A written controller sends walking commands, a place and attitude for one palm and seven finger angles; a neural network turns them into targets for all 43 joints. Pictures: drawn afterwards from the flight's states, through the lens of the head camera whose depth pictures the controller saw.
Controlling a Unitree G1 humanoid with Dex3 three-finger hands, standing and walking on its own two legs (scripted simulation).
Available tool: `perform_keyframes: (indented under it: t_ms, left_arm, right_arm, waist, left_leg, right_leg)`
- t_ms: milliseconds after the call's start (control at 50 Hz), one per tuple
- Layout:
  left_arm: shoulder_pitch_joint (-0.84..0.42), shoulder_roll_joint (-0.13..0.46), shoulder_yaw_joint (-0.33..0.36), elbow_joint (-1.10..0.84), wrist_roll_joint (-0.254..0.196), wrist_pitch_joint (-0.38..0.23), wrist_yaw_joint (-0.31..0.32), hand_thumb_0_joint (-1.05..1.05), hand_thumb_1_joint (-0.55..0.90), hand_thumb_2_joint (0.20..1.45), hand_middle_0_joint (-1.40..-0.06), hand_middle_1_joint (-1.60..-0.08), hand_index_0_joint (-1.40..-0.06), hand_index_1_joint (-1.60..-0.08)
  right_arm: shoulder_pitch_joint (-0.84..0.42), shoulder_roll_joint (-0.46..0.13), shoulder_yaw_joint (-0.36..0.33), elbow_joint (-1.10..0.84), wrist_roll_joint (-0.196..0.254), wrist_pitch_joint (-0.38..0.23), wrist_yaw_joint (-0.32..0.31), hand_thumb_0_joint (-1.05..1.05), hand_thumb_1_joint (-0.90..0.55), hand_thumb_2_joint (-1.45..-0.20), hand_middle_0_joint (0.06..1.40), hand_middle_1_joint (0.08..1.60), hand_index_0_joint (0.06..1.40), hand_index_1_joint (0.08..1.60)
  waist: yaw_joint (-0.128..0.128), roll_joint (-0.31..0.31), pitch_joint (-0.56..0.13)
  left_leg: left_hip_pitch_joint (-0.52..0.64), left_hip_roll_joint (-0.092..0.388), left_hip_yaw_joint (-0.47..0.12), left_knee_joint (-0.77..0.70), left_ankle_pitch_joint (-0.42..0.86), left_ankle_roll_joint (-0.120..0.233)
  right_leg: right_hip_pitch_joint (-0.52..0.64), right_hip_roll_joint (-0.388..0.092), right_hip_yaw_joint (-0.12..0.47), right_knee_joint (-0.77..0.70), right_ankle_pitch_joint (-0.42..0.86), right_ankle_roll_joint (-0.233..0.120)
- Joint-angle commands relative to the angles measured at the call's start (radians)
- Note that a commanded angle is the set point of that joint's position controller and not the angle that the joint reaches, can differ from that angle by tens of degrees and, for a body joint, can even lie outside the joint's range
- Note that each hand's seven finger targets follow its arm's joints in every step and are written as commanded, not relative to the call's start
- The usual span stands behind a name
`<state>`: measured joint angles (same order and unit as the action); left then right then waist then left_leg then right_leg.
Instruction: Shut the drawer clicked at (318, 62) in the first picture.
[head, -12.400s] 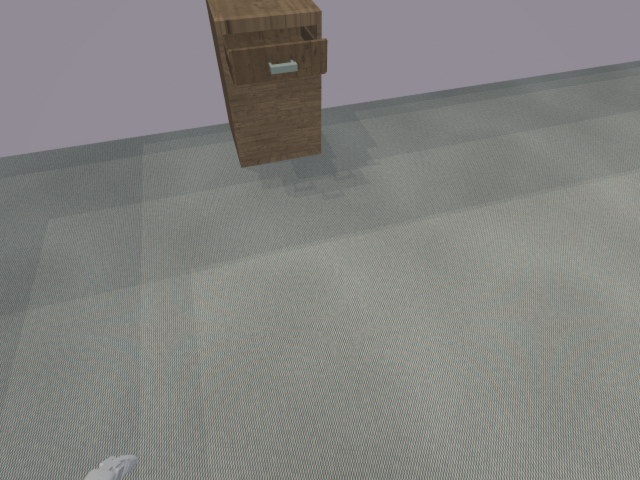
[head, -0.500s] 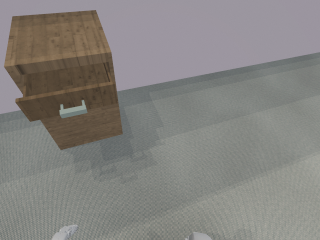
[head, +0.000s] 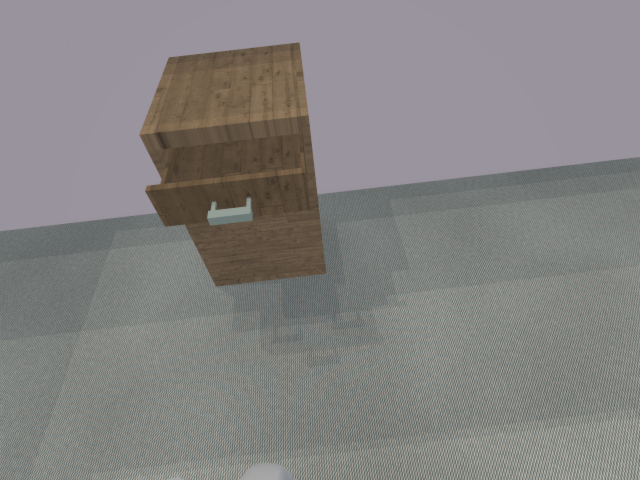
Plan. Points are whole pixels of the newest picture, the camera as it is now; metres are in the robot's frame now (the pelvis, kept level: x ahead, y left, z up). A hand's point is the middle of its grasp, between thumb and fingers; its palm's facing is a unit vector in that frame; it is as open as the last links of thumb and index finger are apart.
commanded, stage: take the last steps up to it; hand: left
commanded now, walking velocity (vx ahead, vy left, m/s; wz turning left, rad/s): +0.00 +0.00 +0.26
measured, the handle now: (230, 209) +0.74 +0.26 -0.19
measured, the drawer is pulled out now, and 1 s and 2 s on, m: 0.16 0.16 0.16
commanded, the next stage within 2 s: come to a stop and stand still in 1.14 s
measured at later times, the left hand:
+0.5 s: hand out of the picture -0.01 +0.25 -0.18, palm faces +0.13 -0.98 -0.15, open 7.4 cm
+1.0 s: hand (240, 382) +0.30 +0.17 -0.17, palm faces +0.02 -0.98 -0.19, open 7.4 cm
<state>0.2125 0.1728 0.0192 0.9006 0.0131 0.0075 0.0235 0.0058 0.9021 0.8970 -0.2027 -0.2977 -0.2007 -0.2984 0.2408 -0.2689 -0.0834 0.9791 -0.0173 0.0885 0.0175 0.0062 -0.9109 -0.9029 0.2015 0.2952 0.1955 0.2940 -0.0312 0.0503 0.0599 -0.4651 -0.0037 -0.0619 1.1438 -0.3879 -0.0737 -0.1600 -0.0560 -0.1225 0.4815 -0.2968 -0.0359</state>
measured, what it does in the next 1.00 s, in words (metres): walks ahead: left foot, then right foot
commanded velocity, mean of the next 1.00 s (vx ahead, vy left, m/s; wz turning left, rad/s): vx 0.26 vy -0.07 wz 0.01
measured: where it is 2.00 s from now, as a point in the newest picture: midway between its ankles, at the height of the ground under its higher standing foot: outside the picture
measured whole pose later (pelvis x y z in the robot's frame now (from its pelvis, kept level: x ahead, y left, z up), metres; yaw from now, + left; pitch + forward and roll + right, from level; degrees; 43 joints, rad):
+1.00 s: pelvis +0.20 -0.01 -0.01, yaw +3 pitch -2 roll -1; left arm 0.11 0.15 0.03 1.02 0.01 -0.05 0.00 0.00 0.91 0.90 -0.20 -0.30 -0.20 -0.30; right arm 0.41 -0.14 -0.04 1.13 -0.01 0.00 -0.02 0.01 -0.91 -0.90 0.20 0.30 0.20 0.29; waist -0.06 0.04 0.09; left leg -0.36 0.07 0.02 1.25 -0.41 0.03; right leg -0.30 0.00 -0.16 0.55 -0.22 -0.07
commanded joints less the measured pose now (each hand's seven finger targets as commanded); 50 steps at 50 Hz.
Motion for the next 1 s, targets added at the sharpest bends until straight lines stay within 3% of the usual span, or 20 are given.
perform_keyframes:
  t_ms: [0, 80, 140, 180, 200, 220, 240, 260, 280, 360, 420, 680, 720, 780, 800, 820, 840, 860, 920, 980]
  left_arm:
    - [0.095, 0.21, 0.058, -0.027, 0.012, -0.023, 0.014, 0.0, 0.9, 0.9, -0.2, -0.3, -0.2, -0.3]
    - [0.148, 0.217, 0.059, 0.015, 0.018, -0.022, 0.012, 0.0, 0.9, 0.9, -0.2, -0.3, -0.2, -0.3]
    - [0.15, 0.221, 0.059, 0.045, 0.02, -0.025, 0.006, 0.0, 0.9, 0.9, -0.2, -0.3, -0.2, -0.3]
    - [0.117, 0.207, 0.056, 0.061, 0.011, -0.023, 0.0, 0.0, 0.9, 0.9, -0.2, -0.3, -0.2, -0.3]
    - [0.117, 0.164, 0.044, 0.06, 0.002, -0.017, -0.005, 0.0, 0.9, 0.9, -0.2, -0.3, -0.2, -0.3]
    - [0.122, 0.092, 0.03, 0.046, -0.002, -0.014, -0.014, 0.0, 0.9, 0.9, -0.2, -0.3, -0.2, -0.3]
    - [0.066, 0.102, 0.021, 0.025, 0.01, -0.014, -0.01, 0.0, 0.9, 0.9, -0.2, -0.3, -0.2, -0.3]
    - [0.049, 0.115, 0.028, 0.022, 0.012, -0.014, -0.016, 0.0, 0.9, 0.9, -0.2, -0.3, -0.2, -0.3]
    - [0.051, 0.116, 0.032, 0.047, 0.02, -0.006, -0.016, 0.0, 0.9, 0.9, -0.2, -0.3, -0.2, -0.3]
    - [0.129, 0.096, 0.032, 0.129, 0.015, -0.006, -0.038, 0.0, 0.9, 0.9, -0.2, -0.3, -0.2, -0.3]
    - [0.15, 0.087, 0.037, 0.146, 0.013, 0.002, -0.034, 0.0, 0.9, 0.9, -0.2, -0.3, -0.2, -0.3]
    - [-0.185, 0.054, 0.026, 0.045, 0.001, -0.013, -0.055, 0.0, 0.9, 0.9, -0.2, -0.3, -0.2, -0.3]
    - [-0.204, 0.042, 0.024, 0.037, -0.001, -0.019, -0.056, 0.0, 0.9, 0.9, -0.2, -0.3, -0.2, -0.3]
    - [-0.03, 0.072, 0.033, 0.088, -0.003, -0.037, -0.048, 0.0, 0.9, 0.9, -0.2, -0.3, -0.2, -0.3]
    - [0.107, 0.095, 0.044, 0.131, 0.002, -0.048, -0.044, 0.0, 0.9, 0.9, -0.2, -0.3, -0.2, -0.3]
    - [0.242, 0.166, 0.063, 0.172, 0.011, -0.061, -0.033, 0.0, 0.9, 0.9, -0.2, -0.3, -0.2, -0.3]
    - [0.341, 0.248, 0.085, 0.196, 0.007, -0.067, -0.021, 0.0, 0.9, 0.9, -0.2, -0.3, -0.2, -0.3]
    - [0.323, 0.266, 0.082, 0.192, -0.012, -0.062, -0.017, 0.0, 0.9, 0.9, -0.2, -0.3, -0.2, -0.3]
    - [0.062, 0.148, 0.051, 0.124, -0.01, -0.057, -0.008, 0.0, 0.9, 0.9, -0.2, -0.3, -0.2, -0.3]
    - [0.006, 0.082, 0.029, 0.116, 0.0, -0.071, -0.002, 0.0, 0.9, 0.9, -0.2, -0.3, -0.2, -0.3]
  right_arm:
    - [-0.089, -0.033, 0.001, -0.078, 0.002, -0.025, -0.007, 0.0, -0.9, -0.9, 0.2, 0.3, 0.2, 0.3]
    - [-0.14, -0.012, 0.019, -0.077, 0.01, -0.038, -0.009, 0.0, -0.9, -0.9, 0.2, 0.3, 0.2, 0.3]
    - [-0.117, -0.002, 0.03, -0.071, 0.007, -0.061, -0.008, 0.0, -0.9, -0.9, 0.2, 0.3, 0.2, 0.3]
    - [-0.019, -0.005, 0.033, -0.034, 0.002, -0.087, -0.009, 0.0, -0.9, -0.9, 0.2, 0.3, 0.2, 0.3]
    - [0.039, -0.057, 0.026, -0.009, 0.001, -0.101, -0.015, 0.0, -0.9, -0.9, 0.2, 0.3, 0.2, 0.3]
    - [0.117, -0.164, -0.001, 0.011, -0.009, -0.107, -0.022, 0.0, -0.9, -0.9, 0.2, 0.3, 0.2, 0.3]
    - [0.164, -0.195, -0.004, 0.019, -0.009, -0.096, -0.029, 0.0, -0.9, -0.9, 0.2, 0.3, 0.2, 0.3]
    - [0.137, -0.181, 0.004, 0.008, -0.012, -0.092, -0.033, 0.0, -0.9, -0.9, 0.2, 0.3, 0.2, 0.3]
    - [0.114, -0.142, 0.014, 0.008, -0.012, -0.101, -0.041, 0.0, -0.9, -0.9, 0.2, 0.3, 0.2, 0.3]
    - [0.064, -0.055, 0.041, 0.006, 0.003, -0.13, -0.046, 0.0, -0.9, -0.9, 0.2, 0.3, 0.2, 0.3]
    - [0.125, -0.029, 0.039, 0.024, 0.008, -0.143, -0.052, 0.0, -0.9, -0.9, 0.2, 0.3, 0.2, 0.3]
    - [0.339, -0.01, 0.038, 0.139, -0.016, -0.159, -0.075, 0.0, -0.9, -0.9, 0.2, 0.3, 0.2, 0.3]
    - [0.334, -0.018, 0.036, 0.149, -0.018, -0.155, -0.073, 0.0, -0.9, -0.9, 0.2, 0.3, 0.2, 0.3]
    - [0.303, -0.042, 0.03, 0.156, -0.009, -0.152, -0.068, 0.0, -0.9, -0.9, 0.2, 0.3, 0.2, 0.3]
    - [0.287, -0.045, 0.027, 0.151, -0.001, -0.152, -0.065, 0.0, -0.9, -0.9, 0.2, 0.3, 0.2, 0.3]
    - [0.29, -0.017, 0.029, 0.142, 0.01, -0.154, -0.052, 0.0, -0.9, -0.9, 0.2, 0.3, 0.2, 0.3]
    - [0.33, 0.046, 0.036, 0.119, 0.02, -0.157, -0.048, 0.0, -0.9, -0.9, 0.2, 0.3, 0.2, 0.3]
    - [0.268, 0.029, 0.036, 0.104, 0.025, -0.149, -0.05, 0.0, -0.9, -0.9, 0.2, 0.3, 0.2, 0.3]
    - [0.181, 0.069, 0.028, 0.088, 0.007, -0.123, -0.038, 0.0, -0.9, -0.9, 0.2, 0.3, 0.2, 0.3]
    - [0.242, 0.108, 0.028, 0.108, -0.009, -0.095, -0.031, 0.0, -0.9, -0.9, 0.2, 0.3, 0.2, 0.3]
  waist:
    - [0.058, -0.229, -0.015]
    - [0.082, -0.262, -0.054]
    - [0.075, -0.264, -0.073]
    - [0.022, -0.219, -0.09]
    - [-0.003, -0.064, -0.103]
    - [-0.041, 0.245, -0.11]
    - [-0.063, 0.242, -0.037]
    - [-0.051, 0.143, 0.022]
    - [-0.036, 0.186, 0.031]
    - [0.029, 0.073, 0.104]
    - [0.035, 0.073, 0.084]
    - [-0.044, 0.071, 0.138]
    - [-0.039, 0.078, 0.133]
    - [0.047, 0.062, 0.008]
    - [0.107, 0.035, -0.073]
    - [0.162, -0.077, -0.164]
    - [0.164, -0.296, -0.291]
    - [0.159, -0.193, -0.269]
    - [0.058, -0.088, 0.011]
    - [-0.011, -0.096, 0.016]
  left_leg:
    - [-0.044, 0.011, 0.038, -0.119, -0.05, -0.001]
    - [0.046, 0.005, 0.09, -0.296, -0.083, 0.015]
    - [0.151, 0.002, 0.121, -0.455, -0.056, 0.039]
    - [0.364, -0.004, 0.148, -0.7, 0.072, 0.06]
    - [0.528, 0.067, 0.054, -0.8, 0.078, 0.083]
    - [0.624, 0.324, -0.287, -0.881, 0.016, 0.165]
    - [0.558, 0.41, -0.395, -0.946, 0.017, 0.238]
    - [0.48, 0.428, -0.359, -0.963, -0.036, 0.279]
    - [0.432, 0.375, -0.337, -0.987, -0.064, 0.245]
    - [0.356, 0.244, -0.084, -0.997, 0.212, 0.167]
    - [0.392, 0.229, -0.016, -0.983, 0.366, 0.138]
    - [0.575, 0.321, -0.029, -0.91, 0.677, 0.228]
    - [0.548, 0.303, 0.006, -0.88, 0.736, 0.218]
    - [0.493, 0.27, 0.064, -0.681, 0.999, 0.188]
    - [0.417, 0.233, 0.092, -0.531, 0.934, 0.157]
    - [0.206, 0.174, 0.128, -0.303, 0.681, 0.125]
    - [-0.02, 0.006, 0.163, 0.026, -0.121, 0.083]
    - [-0.042, 0.024, 0.057, 0.194, -0.215, 0.112]
    - [-0.053, 0.126, 0.029, 0.208, -0.017, 0.114]
    - [0.031, 0.128, 0.057, 0.066, 0.061, 0.09]
  right_leg:
    - [0.084, -0.244, 0.165, -0.138, 0.546, -0.094]
    - [0.115, -0.252, 0.162, -0.119, 0.601, -0.106]
    - [0.082, -0.257, 0.175, -0.149, 0.332, -0.099]
    - [-0.04, -0.212, 0.128, -0.093, 0.063, -0.05]
    - [-0.185, -0.154, 0.079, 0.034, -0.087, -0.007]
    - [-0.4, -0.022, -0.03, 0.276, -0.264, 0.055]
    - [-0.487, 0.0, 0.028, 0.422, -0.325, 0.052]
    - [-0.503, -0.036, 0.071, 0.51, -0.277, 0.038]
    - [-0.501, -0.034, 0.099, 0.565, -0.224, 0.039]
    - [-0.447, -0.03, 0.105, 0.629, 0.032, 0.058]
    - [-0.468, -0.016, 0.109, 0.649, 0.089, 0.069]
    - [-0.581, -0.048, 0.055, 0.35, 0.063, 0.034]
    - [-0.486, -0.025, 0.027, 0.248, 0.046, 0.014]
    - [-0.156, 0.054, -0.032, 0.095, 0.068, -0.022]
    - [0.052, 0.061, -0.029, 0.027, 0.162, -0.031]
    - [0.312, -0.076, 0.12, 0.024, 0.22, -0.084]
    - [0.495, -0.358, 0.515, -0.056, 0.423, -0.202]
    - [0.387, -0.403, 0.558, -0.146, 0.391, -0.246]
    - [-0.049, -0.316, 0.377, -0.258, 0.063, -0.177]
    - [-0.172, -0.228, 0.186, -0.299, 0.157, -0.122]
